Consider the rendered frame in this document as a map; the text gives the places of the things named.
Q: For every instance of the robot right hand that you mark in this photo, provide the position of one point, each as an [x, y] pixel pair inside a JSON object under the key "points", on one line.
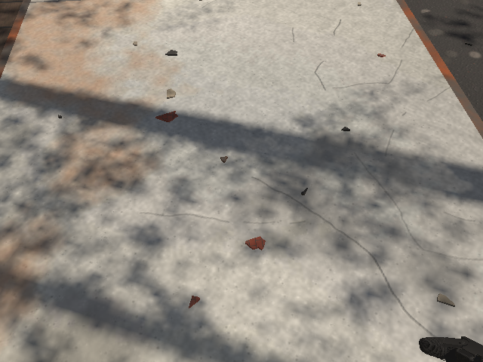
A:
{"points": [[451, 349]]}

